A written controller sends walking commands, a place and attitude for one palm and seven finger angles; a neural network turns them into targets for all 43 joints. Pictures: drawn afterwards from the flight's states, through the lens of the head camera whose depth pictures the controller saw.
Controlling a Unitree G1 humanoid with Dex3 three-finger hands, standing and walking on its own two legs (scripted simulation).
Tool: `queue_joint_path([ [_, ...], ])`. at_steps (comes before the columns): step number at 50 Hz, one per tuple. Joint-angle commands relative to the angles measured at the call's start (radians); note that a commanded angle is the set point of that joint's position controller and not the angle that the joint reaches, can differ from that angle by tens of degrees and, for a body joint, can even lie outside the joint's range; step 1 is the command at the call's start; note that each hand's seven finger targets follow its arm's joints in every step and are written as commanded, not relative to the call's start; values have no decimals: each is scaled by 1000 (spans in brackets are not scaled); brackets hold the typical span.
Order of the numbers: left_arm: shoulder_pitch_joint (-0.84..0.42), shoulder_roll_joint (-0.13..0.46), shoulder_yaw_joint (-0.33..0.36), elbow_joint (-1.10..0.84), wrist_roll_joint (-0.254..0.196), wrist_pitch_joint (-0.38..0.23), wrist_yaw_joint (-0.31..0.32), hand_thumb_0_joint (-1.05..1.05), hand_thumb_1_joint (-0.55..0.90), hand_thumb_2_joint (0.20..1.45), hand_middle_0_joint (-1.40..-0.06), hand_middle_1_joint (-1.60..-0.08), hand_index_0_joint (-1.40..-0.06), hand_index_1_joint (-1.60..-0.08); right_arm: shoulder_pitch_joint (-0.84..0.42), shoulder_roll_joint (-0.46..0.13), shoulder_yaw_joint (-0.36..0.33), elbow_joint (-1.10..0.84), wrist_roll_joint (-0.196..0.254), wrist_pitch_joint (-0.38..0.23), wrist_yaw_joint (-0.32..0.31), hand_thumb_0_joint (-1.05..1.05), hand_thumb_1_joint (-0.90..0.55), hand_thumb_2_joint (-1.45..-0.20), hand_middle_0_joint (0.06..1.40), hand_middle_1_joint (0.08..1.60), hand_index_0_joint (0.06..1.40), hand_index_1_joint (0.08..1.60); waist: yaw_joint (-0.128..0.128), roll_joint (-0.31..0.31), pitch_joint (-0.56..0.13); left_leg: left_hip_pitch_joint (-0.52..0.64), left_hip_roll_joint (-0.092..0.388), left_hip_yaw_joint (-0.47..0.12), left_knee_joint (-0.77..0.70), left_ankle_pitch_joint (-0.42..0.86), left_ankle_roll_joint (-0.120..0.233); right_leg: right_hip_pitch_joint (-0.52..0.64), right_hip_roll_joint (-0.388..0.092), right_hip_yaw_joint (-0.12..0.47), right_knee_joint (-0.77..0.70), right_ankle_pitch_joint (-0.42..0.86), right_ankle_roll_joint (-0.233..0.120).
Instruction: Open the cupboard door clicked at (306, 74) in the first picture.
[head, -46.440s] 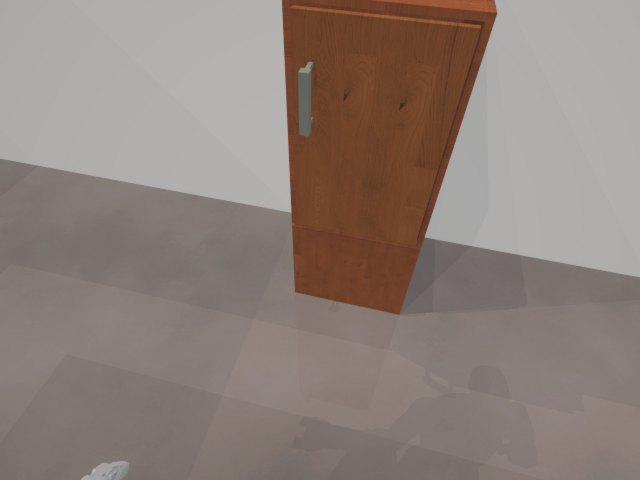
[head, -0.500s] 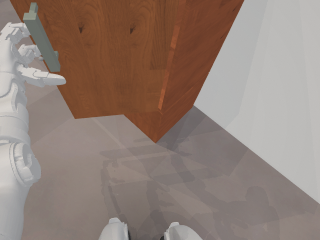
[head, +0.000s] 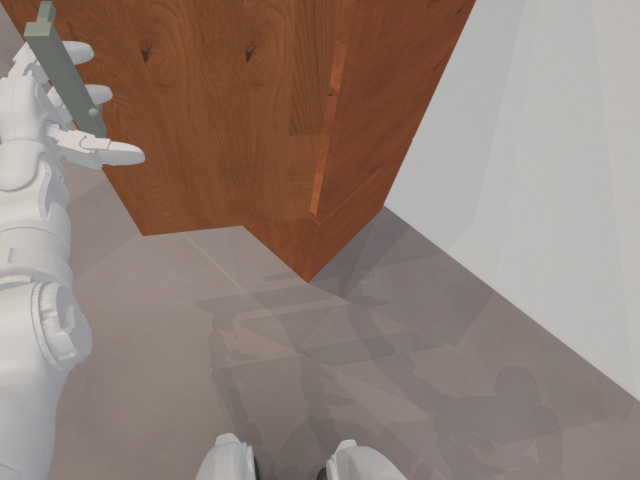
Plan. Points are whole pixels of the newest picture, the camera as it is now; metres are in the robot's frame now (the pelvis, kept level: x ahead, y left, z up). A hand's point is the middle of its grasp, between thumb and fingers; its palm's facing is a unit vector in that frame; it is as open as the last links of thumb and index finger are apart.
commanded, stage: slide the fingers in behind the handle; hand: left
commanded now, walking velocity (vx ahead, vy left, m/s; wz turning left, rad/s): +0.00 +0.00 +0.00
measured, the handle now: (73, 77) +0.58 +0.24 +0.11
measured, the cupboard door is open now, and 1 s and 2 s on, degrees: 53 53 83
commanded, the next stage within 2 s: close the thumb around the handle in 0.32 s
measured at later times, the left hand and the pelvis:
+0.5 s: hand (95, 114) +0.53 +0.21 +0.10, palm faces +0.10 -1.00 +0.01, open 13.9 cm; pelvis +0.01 +0.00 +0.00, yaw +0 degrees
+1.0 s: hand (96, 111) +0.53 +0.21 +0.11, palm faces +0.11 -0.99 +0.00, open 6.2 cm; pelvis +0.01 +0.00 +0.00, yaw +0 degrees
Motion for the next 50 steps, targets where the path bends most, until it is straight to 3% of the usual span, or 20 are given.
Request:
queue_joint_path([
  [1, -464, 268, 28, -227, -15, -82, 2, 0, -500, 300, -300, -1200, -300, -1200, 175, -188, -73, -36, -5, -16, -16, 0, -900, -900, 200, 300, 200, 300, 1, 139, -464, 497, -28, -71, -58, 348, 18, 46, 13, 50, -112, 366, 24],
  [5, -421, 256, 21, -208, -7, -68, 1, 0, -500, 300, -300, -1200, -300, -1200, 176, -186, -73, -41, -4, -11, -14, 0, -900, -900, 200, 300, 200, 300, 13, 139, -450, 495, -30, -67, -62, 363, 17, 53, 13, 46, -111, 382, 23],
  [8, -462, 235, 2, -211, -15, -63, -1, 0, -500, 300, -300, -1200, -300, -1200, 180, -186, -71, -40, -4, -10, -15, 0, -900, -900, 200, 300, 200, 300, -8, 104, -417, 472, -33, -67, -62, 348, 23, 55, 14, 49, -118, 385, 25],
  [10, -444, 267, 32, -222, -15, -67, -1, 0, -500, 300, -300, -1200, -300, -1200, 179, -187, -75, -42, -3, -10, -16, 0, -900, -900, 200, 300, 200, 300, 9, 117, -454, 485, -33, -64, -59, 368, 21, 71, 14, 52, -113, 405, 25],
  [14, -446, 234, 14, -260, -23, -91, -8, 0, -500, 300, -300, -1200, -300, -1200, 172, -183, -77, -37, -5, -12, -13, 0, -900, -900, 200, 300, 200, 300, 6, 150, -481, 541, -30, -68, -50, 421, 17, 52, 15, 49, -106, 435, 23],
  [18, -450, 187, -27, -216, -20, -70, -11, 0, -500, 300, -300, -1200, -300, -1200, 174, -183, -76, -31, -3, -8, -12, 0, -900, -900, 200, 300, 200, 300, -13, 127, -418, 517, -30, -72, -56, 385, 19, 23, 14, 42, -113, 396, 23],
  [21, -450, 243, 11, -210, -18, -58, -5, 0, -500, 300, -300, -1200, -300, -1200, 173, -189, -77, -35, -2, -4, -16, 0, -900, -900, 200, 300, 200, 300, -2, 129, -434, 504, -29, -73, -60, 374, 17, 35, 11, 46, -114, 388, 24],
  [22, -459, 215, -13, -217, -18, -58, -4, 0, -444, 324, -304, -1206, -304, -1206, 169, -186, -74, -38, -1, -5, -16, 0, -900, -900, 200, 300, 200, 300, -5, 137, -429, 508, -31, -74, -62, 368, 16, 26, 12, 44, -114, 377, 22],
  [25, -470, 233, 12, -253, -18, -83, 7, 0, -276, 396, -316, -1224, -316, -1224, 171, -184, -78, -33, -7, -11, -14, 0, -900, -900, 200, 300, 200, 300, 3, 159, -485, 547, -29, -77, -47, 414, 15, 31, 14, 46, -103, 407, 21],
  [26, -472, 247, 18, -252, -14, -88, 9, 0, -220, 420, -320, -1230, -320, -1230, 171, -185, -76, -32, -8, -10, -15, 0, -900, -900, 200, 300, 200, 300, 3, 165, -480, 545, -26, -80, -47, 421, 12, 25, 12, 44, -98, 406, 20],
  [28, -479, 221, 1, -231, -13, -89, 10, 0, -108, 468, -328, -1242, -328, -1242, 176, -184, -75, -27, -10, -11, -13, 0, -900, -900, 200, 300, 200, 300, -10, 141, -452, 535, -26, -84, -46, 412, 15, 14, 14, 41, -98, 395, 20],
  [31, -466, 242, 14, -235, -5, -82, 11, 0, 60, 540, -340, -1260, -340, -1260, 178, -189, -78, -32, -9, -8, -12, 0, -900, -900, 200, 300, 200, 300, 3, 149, -488, 542, -27, -83, -50, 416, 12, 30, 13, 41, -97, 400, 21],
  [35, -450, 203, -7, -264, -15, -81, 5, 0, 284, 636, -356, -1284, -356, -1284, 175, -182, -80, -35, -7, -5, -10, 0, -900, -900, 200, 300, 200, 300, 5, 173, -504, 576, -26, -79, -48, 457, 11, 32, 17, 39, -98, 432, 20],
  [39, -431, 190, -8, -256, -23, -76, 6, 0, 508, 732, -372, -1308, -372, -1308, 171, -181, -79, -38, -6, -1, -8, 0, -900, -900, 200, 300, 200, 300, 10, 144, -478, 557, -28, -79, -57, 438, 12, 41, 19, 37, -103, 422, 19],
  [43, -465, 168, -32, -225, -14, -68, 23, 0, 732, 828, -388, -1332, -388, -1332, 175, -182, -77, -31, -7, -2, -10, 0, -900, -900, 200, 300, 200, 300, -15, 118, -394, 521, -27, -84, -68, 372, 15, 3, 16, 35, -116, 363, 20],
  [46, -441, 189, -13, -247, -9, -82, 25, 0, 900, 900, -400, -1350, -400, -1350, 172, -183, -81, -34, -9, -6, -8, 0, -900, -900, 200, 300, 200, 300, 7, 154, -457, 551, -27, -83, -65, 399, 10, 17, 14, 38, -108, 376, 17],
  [48, -445, 160, -30, -257, -14, -93, 22, 0, 900, 900, -400, -1350, -400, -1350, 174, -180, -80, -33, -12, -9, -5, 0, -900, -900, 200, 300, 200, 300, 4, 161, -462, 573, -27, -87, -60, 416, 10, 5, 16, 35, -104, 378, 14],
  [50, -443, 168, -26, -246, -14, -93, 21, 0, 900, 900, -400, -1350, -400, -1350, 169, -182, -81, -30, -10, -9, -6, 0, -900, -900, 200, 300, 200, 300, 1, 149, -457, 566, -25, -87, -62, 403, 9, 3, 16, 36, -107, 373, 17],
])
